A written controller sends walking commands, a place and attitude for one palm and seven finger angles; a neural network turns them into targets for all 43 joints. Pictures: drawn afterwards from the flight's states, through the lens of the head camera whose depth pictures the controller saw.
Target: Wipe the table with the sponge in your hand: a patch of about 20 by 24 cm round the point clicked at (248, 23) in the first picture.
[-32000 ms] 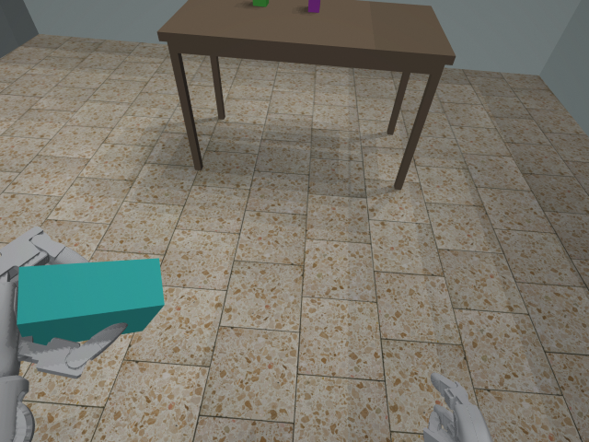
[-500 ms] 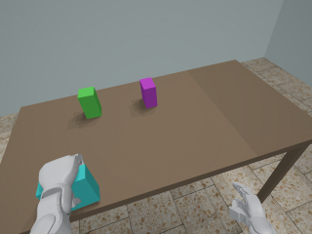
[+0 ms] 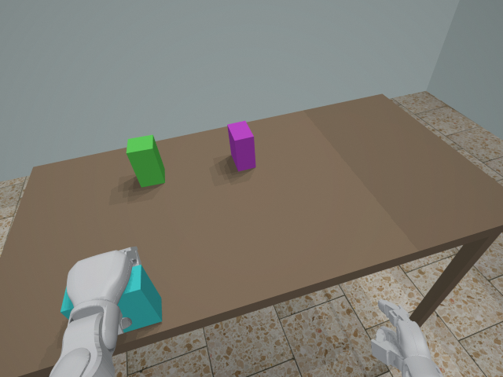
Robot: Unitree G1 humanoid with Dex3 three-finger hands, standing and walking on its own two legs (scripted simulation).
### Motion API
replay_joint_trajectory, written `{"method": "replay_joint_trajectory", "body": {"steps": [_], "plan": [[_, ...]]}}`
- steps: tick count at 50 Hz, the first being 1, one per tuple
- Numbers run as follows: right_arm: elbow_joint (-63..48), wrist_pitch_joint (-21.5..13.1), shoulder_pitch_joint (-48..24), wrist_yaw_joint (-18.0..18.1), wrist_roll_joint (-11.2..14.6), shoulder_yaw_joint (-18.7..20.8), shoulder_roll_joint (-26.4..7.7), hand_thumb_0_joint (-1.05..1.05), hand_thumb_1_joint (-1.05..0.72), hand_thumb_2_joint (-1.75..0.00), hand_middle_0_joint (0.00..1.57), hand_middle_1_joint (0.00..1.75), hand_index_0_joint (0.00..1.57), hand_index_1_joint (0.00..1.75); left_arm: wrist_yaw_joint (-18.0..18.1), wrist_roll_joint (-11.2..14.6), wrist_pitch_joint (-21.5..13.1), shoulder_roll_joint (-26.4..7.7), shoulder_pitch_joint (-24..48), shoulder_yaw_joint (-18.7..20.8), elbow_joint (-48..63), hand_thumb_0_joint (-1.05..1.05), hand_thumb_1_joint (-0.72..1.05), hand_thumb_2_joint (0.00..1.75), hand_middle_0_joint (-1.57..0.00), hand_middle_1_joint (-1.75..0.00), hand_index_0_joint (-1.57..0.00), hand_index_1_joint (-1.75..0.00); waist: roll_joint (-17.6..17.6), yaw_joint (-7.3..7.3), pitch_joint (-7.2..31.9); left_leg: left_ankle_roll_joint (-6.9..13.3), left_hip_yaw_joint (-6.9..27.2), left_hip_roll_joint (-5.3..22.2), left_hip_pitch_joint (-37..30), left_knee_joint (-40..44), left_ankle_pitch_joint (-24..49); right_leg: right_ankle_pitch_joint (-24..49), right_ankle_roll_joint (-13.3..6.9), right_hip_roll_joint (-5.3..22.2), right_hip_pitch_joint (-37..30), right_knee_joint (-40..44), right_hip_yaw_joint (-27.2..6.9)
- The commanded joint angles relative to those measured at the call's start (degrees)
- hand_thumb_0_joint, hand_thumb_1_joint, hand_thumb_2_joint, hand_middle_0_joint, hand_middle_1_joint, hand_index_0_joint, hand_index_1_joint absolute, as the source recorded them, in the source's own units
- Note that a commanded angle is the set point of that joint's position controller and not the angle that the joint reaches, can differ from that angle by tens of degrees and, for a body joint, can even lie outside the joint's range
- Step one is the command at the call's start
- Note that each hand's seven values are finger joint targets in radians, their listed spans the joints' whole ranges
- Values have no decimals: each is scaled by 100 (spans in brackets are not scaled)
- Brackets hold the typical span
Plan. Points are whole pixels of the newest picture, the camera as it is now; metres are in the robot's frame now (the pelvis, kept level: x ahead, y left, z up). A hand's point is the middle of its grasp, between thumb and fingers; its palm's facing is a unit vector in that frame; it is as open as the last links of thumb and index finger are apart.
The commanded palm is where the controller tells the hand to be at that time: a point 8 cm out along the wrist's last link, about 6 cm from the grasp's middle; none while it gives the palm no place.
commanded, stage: lower the sponge onto the table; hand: left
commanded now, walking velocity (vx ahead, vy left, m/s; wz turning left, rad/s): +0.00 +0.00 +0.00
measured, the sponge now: (120, 309) +0.21 +0.28 -0.02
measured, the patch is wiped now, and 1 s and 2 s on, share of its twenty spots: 0.00 0.10 0.45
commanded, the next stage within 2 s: wipe forward along the first lane in 0.38 s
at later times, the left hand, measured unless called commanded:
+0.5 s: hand (117, 292) +0.22 +0.27 +0.01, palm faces -0.04 -0.07 -1.00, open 9.2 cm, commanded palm +0.20 +0.26 +0.06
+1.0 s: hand (121, 266) +0.27 +0.29 +0.01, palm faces -0.11 -0.01 -0.99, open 9.3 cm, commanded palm +0.26 +0.29 +0.04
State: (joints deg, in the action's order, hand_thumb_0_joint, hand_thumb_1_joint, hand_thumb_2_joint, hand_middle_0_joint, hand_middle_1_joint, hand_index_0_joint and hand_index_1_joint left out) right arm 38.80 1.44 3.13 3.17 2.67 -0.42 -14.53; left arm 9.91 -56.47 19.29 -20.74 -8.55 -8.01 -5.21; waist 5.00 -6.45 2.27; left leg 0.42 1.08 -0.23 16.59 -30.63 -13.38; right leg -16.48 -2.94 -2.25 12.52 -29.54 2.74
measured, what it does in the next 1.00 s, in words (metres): stands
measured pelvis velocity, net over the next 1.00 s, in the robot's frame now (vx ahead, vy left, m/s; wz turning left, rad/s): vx -0.01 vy -0.02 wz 0.01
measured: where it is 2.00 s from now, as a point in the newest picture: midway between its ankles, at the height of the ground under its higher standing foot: outside the picture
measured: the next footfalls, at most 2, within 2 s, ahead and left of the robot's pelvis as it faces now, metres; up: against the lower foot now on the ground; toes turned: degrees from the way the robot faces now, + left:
none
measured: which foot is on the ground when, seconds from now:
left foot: down 0.00-1.00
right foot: down 0.00-1.00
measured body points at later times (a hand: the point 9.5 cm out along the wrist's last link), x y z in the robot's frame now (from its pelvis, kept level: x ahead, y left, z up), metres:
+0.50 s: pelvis -0.01 +0.00 +0.00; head -0.02 -0.04 +0.44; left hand +0.22 +0.27 +0.07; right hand +0.23 -0.21 -0.09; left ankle +0.03 +0.12 -0.73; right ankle -0.01 -0.09 -0.73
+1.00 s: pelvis -0.01 -0.02 -0.01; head -0.01 -0.06 +0.44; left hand +0.27 +0.29 +0.07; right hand +0.17 -0.26 -0.13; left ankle +0.03 +0.12 -0.73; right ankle -0.01 -0.09 -0.73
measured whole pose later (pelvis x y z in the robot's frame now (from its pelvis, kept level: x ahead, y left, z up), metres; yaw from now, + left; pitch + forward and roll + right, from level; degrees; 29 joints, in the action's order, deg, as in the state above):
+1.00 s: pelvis -0.01 -0.02 -0.01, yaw +1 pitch +5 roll +0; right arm 40.5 3.8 8.0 4.7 4.5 0.0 -16.0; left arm 10.7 -56.8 15.4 -23.7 10.6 -4.3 -29.0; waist 5.0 -4.3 5.2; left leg 0.2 2.5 0.5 27.2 -36.5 -14.3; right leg -18.0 -4.4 -3.1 23.3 -36.4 4.2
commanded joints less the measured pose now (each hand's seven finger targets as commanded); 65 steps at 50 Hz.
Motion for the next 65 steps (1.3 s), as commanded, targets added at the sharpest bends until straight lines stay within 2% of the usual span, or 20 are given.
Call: {"method": "replay_joint_trajectory", "body": {"steps": [1, 9, 10, 23, 25, 26, 29, 30, 31, 35, 36, 40, 41, 45, 49, 55, 58, 60, 63, 65], "plan": [[-1011, -332, -1099, 32, 35, 226, -529, 0, -90, -90, 20, 30, 20, 30, 321, -77, -165, -842, 1189, 558, 1018, 0, 10, 130, -120, -160, -120, -160, -408, 72, 952, 238, 170, -152, -662, 232, 767, 986, -79, 57, 300, 582, -479], [-989, -316, -1117, -21, 63, 270, -555, 0, -90, -90, 20, 30, 20, 30, 448, -107, -73, -706, 1065, 440, 714, 0, 10, 130, -120, -160, -120, -160, -418, 36, 965, 219, 186, -136, -538, 239, 638, 784, -81, 60, 388, 519, -428], [-972, -303, -1130, -7, 53, 271, -598, 0, -90, -90, 20, 30, 20, 30, 459, -96, -31, -938, 1002, 647, 650, 0, 10, 130, -120, -160, -120, -160, -469, 2, 914, 210, 237, -142, -510, 265, 555, 654, -99, 30, 389, 565, -518], [-971, -231, -1044, 9, 109, 235, -575, 0, -90, -90, 20, 30, 20, 30, 373, -88, 20, -457, 1269, 188, 66, 0, 10, 130, -120, -160, -120, -160, -669, 116, 769, 234, 164, -175, -263, 165, 258, 424, -54, 34, 624, 502, -401], [-891, -184, -1031, 27, 99, 244, -642, 0, -90, -90, 20, 30, 20, 30, 386, -109, 41, -839, 1285, 535, -128, 0, 10, 130, -120, -160, -120, -160, -715, 87, 726, 211, 205, -178, -216, 159, 204, 347, -75, 22, 645, 550, -521], [-946, -183, -1002, 45, 123, 222, -593, 0, -90, -90, 20, 30, 20, 30, 365, -69, 41, -564, 1467, 276, -146, 0, 10, 130, -120, -160, -120, -160, -808, 153, 689, 239, 142, -186, -157, 143, 134, 307, -30, 43, 666, 532, -426], [-850, -177, -929, 96, 130, 220, -622, 0, -90, -90, 20, 30, 20, 30, 366, -121, -3, -697, 1921, 314, -447, 0, 10, 130, -120, -160, -120, -160, -856, 229, 576, 239, 121, -204, -75, 113, -44, 110, -14, 55, 843, 558, -462], [-792, -163, -900, 107, 120, 235, -673, 0, -90, -90, 20, 30, 20, 30, 385, -172, 1, -1042, 1938, 615, -551, 0, 10, 130, -120, -160, -120, -160, -713, 181, 599, 219, 159, -209, -80, 120, -45, 77, -64, 27, 839, 555, -555], [-850, -155, -872, 116, 134, 216, -631, 0, -90, -90, 20, 30, 20, 30, 350, -162, -6, -755, 2005, 345, -562, 0, 10, 130, -120, -160, -120, -160, -740, 220, 674, 236, 115, -226, -19, 95, -62, 102, -27, 46, 803, 500, -440], [-729, -102, -759, 159, 146, 223, -701, 0, -90, -90, 20, 30, 20, 30, 318, -204, -17, -1079, 2350, 554, -1101, 0, 10, 130, -120, -160, -120, -160, -768, 261, 580, 213, 129, -248, 128, 40, -239, -129, -47, 37, 973, 551, -583], [-783, -104, -713, 166, 169, 212, -672, 0, -90, -90, 20, 30, 20, 30, 284, -181, -48, -818, 2560, 287, -1104, 0, 10, 130, -120, -160, -120, -160, -769, 326, 661, 234, 78, -244, 179, 9, -276, -112, -6, 63, 977, 487, -464], [-691, -61, -552, 190, 171, 241, -758, 0, -90, -90, 20, 30, 20, 30, 266, -198, -124, -1228, 2716, 623, -1629, 0, 10, 130, -120, -160, -120, -160, -792, 309, 693, 221, 88, -261, 363, -85, -306, -116, -24, 50, 1030, 468, -588], [-748, -67, -501, 195, 187, 230, -714, 0, -90, -90, 20, 30, 20, 30, 236, -158, -173, -942, 2857, 360, -1635, 0, 10, 130, -120, -160, -120, -160, -875, 390, 784, 250, 39, -254, 404, -147, -283, -7, 25, 83, 1002, 417, -497], [-674, -25, -306, 198, 181, 282, -810, 0, -90, -90, 20, 30, 20, 30, 239, -126, -296, -1354, 2774, 768, -2060, 0, 10, 130, -120, -160, -120, -160, -940, 357, 941, 241, 27, -251, 607, -282, -167, 332, 29, 82, 924, 339, -637], [-682, -8, -170, 179, 206, 281, -810, 0, -90, -90, 20, 30, 20, 30, 226, -117, -430, -1244, 3087, 611, -2376, 0, 10, 130, -120, -160, -120, -160, -1011, 493, 777, 265, -16, -230, 876, -409, -247, 341, 84, 126, 1119, 290, -614], [-614, 39, 128, 162, 202, 354, -905, 0, -90, -90, 20, 30, 20, 30, 306, -108, -658, -1825, 3072, 1142, -2791, 0, 10, 130, -120, -160, -120, -160, -1061, 451, 1000, 273, -4, -224, 1246, -584, -235, 549, 79, 125, 998, 156, -777], [-641, 37, 195, 158, 228, 362, -879, 0, -90, -90, 20, 30, 20, 30, 326, -80, -762, -1666, 3347, 944, -2883, 0, 10, 130, -120, -160, -120, -160, -1056, 570, 983, 295, -43, -203, 1380, -658, -361, 326, 137, 167, 1141, 155, -741], [-577, 49, 273, 164, 224, 375, -935, 0, -90, -90, 20, 30, 20, 30, 367, -104, -792, -2145, 3555, 1276, -3031, 0, 10, 130, -120, -160, -120, -160, -985, 567, 998, 293, -20, -188, 1467, -707, -437, 181, 115, 153, 1151, 168, -848], [-581, 53, 375, 154, 237, 377, -915, 0, -90, -90, 20, 30, 20, 30, 368, -104, -866, -2065, 3744, 1146, -3259, 0, 10, 130, -120, -160, -120, -160, -970, 626, 1033, 299, -33, -174, 1626, -785, -490, 89, 136, 203, 1167, 152, -858], [-564, 81, 411, 160, 236, 380, -943, 0, -90, -90, 20, 30, 20, 30, 374, -104, -908, -2467, 3815, 1451, -3350, 0, 10, 130, -120, -160, -120, -160, -846, 558, 1173, 287, 0, -177, 1756, -847, -456, 125, 105, 203, 1030, 121, -1015]]}}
